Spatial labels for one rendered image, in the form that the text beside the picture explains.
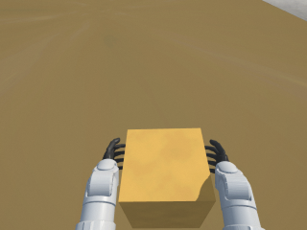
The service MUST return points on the robot left hand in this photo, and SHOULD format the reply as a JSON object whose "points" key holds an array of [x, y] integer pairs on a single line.
{"points": [[111, 151]]}

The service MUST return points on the right robot forearm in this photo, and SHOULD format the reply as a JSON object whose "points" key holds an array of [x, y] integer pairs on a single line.
{"points": [[236, 198]]}

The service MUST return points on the robot right hand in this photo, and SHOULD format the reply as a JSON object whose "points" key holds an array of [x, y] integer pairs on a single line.
{"points": [[220, 155]]}

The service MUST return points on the left robot forearm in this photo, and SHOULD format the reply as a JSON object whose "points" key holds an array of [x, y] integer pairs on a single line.
{"points": [[100, 196]]}

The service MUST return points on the carton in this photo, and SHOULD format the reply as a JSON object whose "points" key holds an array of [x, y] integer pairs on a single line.
{"points": [[166, 181]]}

